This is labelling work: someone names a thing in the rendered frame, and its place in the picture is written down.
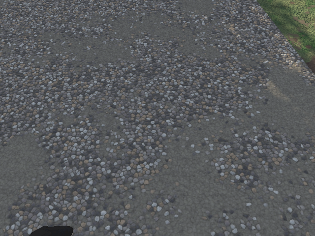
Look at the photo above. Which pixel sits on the left robot hand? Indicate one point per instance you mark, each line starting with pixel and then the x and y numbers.
pixel 62 230

